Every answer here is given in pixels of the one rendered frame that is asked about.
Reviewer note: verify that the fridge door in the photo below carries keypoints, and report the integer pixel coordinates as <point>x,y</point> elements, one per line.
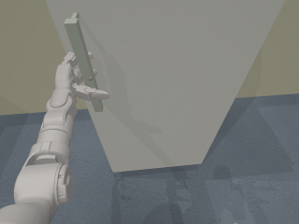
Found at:
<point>171,68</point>

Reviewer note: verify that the handle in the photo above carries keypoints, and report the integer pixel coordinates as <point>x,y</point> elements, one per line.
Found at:
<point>77,42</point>

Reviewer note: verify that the left robot hand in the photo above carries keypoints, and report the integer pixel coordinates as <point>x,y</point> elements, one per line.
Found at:
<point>67,78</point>

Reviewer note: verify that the robot left forearm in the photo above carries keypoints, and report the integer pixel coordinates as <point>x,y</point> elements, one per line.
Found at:
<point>55,135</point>

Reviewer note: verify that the robot left upper arm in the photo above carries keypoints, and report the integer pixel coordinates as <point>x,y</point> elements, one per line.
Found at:
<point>40,190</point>

